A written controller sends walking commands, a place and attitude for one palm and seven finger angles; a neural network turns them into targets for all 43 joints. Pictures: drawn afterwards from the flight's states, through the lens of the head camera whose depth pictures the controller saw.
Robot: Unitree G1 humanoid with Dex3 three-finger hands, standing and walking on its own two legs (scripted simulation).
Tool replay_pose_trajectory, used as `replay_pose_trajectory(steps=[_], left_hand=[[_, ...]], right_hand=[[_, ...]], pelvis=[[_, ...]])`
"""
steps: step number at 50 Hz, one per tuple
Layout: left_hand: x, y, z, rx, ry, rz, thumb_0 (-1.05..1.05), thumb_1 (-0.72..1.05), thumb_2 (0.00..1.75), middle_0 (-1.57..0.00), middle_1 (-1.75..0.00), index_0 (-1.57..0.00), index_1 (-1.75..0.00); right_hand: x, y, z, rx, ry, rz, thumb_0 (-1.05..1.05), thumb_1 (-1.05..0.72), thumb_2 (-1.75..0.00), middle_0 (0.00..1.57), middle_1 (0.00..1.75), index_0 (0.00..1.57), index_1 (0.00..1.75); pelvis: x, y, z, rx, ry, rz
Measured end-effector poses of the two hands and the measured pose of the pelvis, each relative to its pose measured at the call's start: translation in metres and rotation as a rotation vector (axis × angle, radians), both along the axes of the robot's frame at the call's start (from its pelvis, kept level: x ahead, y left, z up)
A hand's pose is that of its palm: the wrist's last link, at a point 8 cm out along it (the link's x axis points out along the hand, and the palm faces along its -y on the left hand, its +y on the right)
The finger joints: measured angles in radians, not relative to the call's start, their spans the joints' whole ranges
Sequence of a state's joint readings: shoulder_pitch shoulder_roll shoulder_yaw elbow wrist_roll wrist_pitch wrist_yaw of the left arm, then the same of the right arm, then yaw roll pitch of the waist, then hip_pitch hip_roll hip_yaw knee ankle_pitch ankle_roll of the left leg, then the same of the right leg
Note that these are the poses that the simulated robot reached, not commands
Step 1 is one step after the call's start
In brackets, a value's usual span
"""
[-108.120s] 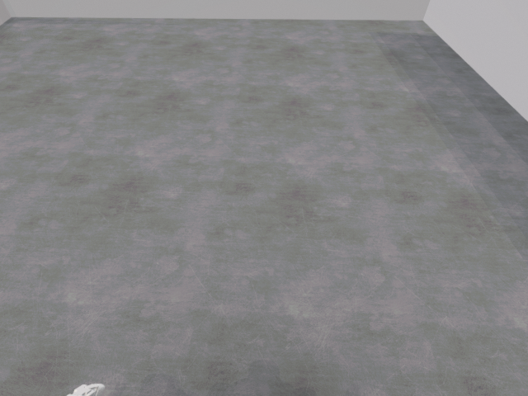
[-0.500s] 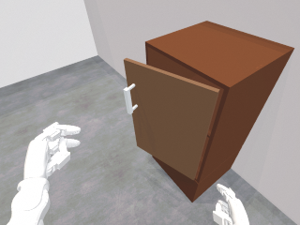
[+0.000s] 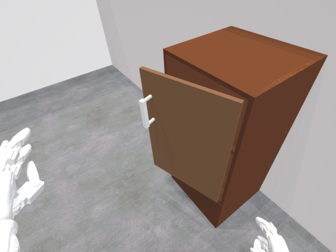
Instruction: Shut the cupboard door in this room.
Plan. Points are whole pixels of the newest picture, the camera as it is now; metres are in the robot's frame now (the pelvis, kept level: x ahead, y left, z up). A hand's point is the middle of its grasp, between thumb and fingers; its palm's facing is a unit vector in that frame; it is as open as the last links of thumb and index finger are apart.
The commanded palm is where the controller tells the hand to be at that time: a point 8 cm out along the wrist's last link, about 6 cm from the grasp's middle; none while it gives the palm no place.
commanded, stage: draw the hand back to the body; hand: left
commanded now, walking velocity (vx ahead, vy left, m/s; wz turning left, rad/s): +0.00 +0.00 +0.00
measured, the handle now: (147, 111) +0.64 +0.17 -0.04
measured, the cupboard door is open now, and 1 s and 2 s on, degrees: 17 17 17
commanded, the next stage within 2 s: step back with the hand held close in 0.10 s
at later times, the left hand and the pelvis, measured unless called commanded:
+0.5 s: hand (37, 181) +0.19 +0.27 +0.15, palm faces +0.37 -0.78 -0.51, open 7.4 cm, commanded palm +0.13 +0.31 +0.17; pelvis -0.01 +0.01 +0.00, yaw +0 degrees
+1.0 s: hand (2, 220) +0.12 +0.29 +0.15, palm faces +0.46 -0.77 -0.45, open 7.4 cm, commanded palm +0.06 +0.32 +0.17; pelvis -0.08 +0.02 -0.02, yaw +0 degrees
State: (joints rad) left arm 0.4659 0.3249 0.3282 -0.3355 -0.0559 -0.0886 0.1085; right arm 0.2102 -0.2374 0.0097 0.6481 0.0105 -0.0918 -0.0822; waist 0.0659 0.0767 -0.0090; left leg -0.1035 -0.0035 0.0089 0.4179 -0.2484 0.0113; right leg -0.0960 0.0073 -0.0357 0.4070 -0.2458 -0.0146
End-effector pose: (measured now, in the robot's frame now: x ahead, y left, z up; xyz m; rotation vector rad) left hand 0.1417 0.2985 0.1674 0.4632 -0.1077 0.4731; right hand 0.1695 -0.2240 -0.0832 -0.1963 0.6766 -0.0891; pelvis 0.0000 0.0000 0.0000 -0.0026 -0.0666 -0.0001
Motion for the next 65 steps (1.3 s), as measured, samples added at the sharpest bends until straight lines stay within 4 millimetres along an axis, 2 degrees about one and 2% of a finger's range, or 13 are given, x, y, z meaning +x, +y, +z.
replay_pose_trajectory(steps=[5,14,23,29,38,47,56,65], left_hand=[[0.002,-0.005,0.004,0.013,-0.018,-0.031,0.01,0.89,0.9,-0.21,-0.31,-0.22,-0.3],[0.002,-0.002,0.008,0.039,-0.021,-0.032,0.01,0.89,0.9,-0.21,-0.31,-0.22,-0.3],[0.009,0.008,0.005,0.094,0.031,-0.08,0.01,0.89,0.9,-0.21,-0.3,-0.21,-0.3],[0.005,0.017,0.011,0.133,0.036,-0.107,0.01,0.89,0.9,-0.21,-0.31,-0.22,-0.3],[-0.025,0.025,0.008,0.139,-0.009,-0.104,0.01,0.89,0.9,-0.21,-0.31,-0.22,-0.3],[-0.062,0.027,0.001,0.137,-0.09,-0.069,0.01,0.89,0.9,-0.21,-0.31,-0.22,-0.3],[-0.076,0.025,0.006,0.159,-0.165,-0.1,0.01,0.89,0.9,-0.21,-0.31,-0.22,-0.3],[-0.103,0.025,0.006,0.218,-0.175,-0.08,0.01,0.89,0.9,-0.21,-0.31,-0.22,-0.3]], right_hand=[[-0.002,-0.001,0.004,0.002,-0.027,-0.008,0.01,-0.9,-0.9,0.2,0.3,0.2,0.3],[-0.005,0.0,0.002,0.012,-0.011,-0.008,0.01,-0.9,-0.9,0.2,0.3,0.2,0.3],[-0.018,-0.01,-0.004,-0.033,0.084,-0.078,0.01,-0.9,-0.9,0.2,0.3,0.2,0.3],[-0.029,-0.007,-0.002,-0.046,0.1,-0.118,0.01,-0.9,-0.9,0.2,0.3,0.2,0.3],[-0.052,0.004,0.005,-0.055,0.059,-0.108,0.01,-0.9,-0.9,0.2,0.3,0.2,0.3],[-0.087,0.006,-0.002,-0.08,0.055,-0.069,0.01,-0.9,-0.89,0.21,0.3,0.2,0.3],[-0.125,0.002,-0.005,-0.108,0.081,-0.079,0.01,-0.9,-0.89,0.21,0.3,0.2,0.3],[-0.138,-0.004,-0.015,-0.094,0.063,-0.066,0.01,-0.9,-0.89,0.21,0.3,0.2,0.3]], pelvis=[[-0.002,-0.002,0.0,-0.002,-0.007,-0.005],[-0.003,-0.002,0.001,-0.009,0.011,-0.006],[-0.007,0.011,0.0,-0.013,0.081,-0.005],[-0.016,0.019,-0.002,-0.007,0.089,-0.014],[-0.045,0.024,-0.007,-0.012,0.082,-0.014],[-0.074,0.022,-0.016,-0.028,0.071,-0.003],[-0.094,0.022,-0.019,-0.035,0.067,0.004],[-0.114,0.016,-0.029,-0.025,0.05,0.022]])
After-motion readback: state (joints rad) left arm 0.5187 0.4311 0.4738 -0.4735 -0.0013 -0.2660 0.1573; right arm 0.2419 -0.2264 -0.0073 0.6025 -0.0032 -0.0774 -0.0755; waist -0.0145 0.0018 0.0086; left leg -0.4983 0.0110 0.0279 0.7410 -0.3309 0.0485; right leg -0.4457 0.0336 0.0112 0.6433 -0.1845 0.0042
